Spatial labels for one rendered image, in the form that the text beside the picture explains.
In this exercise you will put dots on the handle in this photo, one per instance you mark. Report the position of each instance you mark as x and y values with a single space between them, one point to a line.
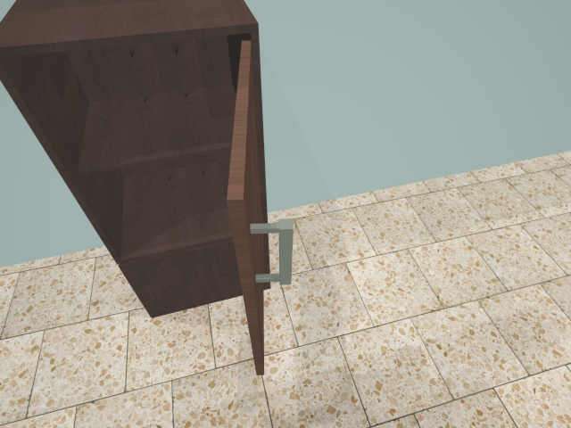
286 230

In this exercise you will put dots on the cupboard door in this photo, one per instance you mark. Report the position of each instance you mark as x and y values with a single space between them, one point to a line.
244 204

